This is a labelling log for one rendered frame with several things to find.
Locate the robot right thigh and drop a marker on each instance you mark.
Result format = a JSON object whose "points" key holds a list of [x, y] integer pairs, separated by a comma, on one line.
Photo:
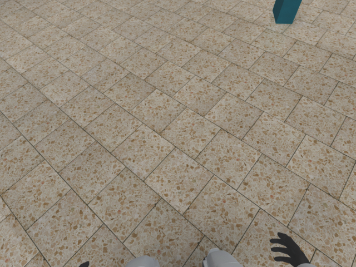
{"points": [[220, 259]]}

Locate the robot left thigh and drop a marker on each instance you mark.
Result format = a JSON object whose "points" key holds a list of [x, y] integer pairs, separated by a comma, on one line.
{"points": [[143, 261]]}

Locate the carton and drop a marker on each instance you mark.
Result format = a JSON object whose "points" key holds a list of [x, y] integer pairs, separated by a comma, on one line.
{"points": [[285, 11]]}

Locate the robot right hand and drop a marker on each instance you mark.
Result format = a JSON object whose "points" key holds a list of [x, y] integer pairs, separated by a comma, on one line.
{"points": [[296, 258]]}

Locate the robot thigh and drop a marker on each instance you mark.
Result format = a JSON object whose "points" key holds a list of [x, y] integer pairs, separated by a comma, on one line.
{"points": [[220, 259], [143, 261]]}

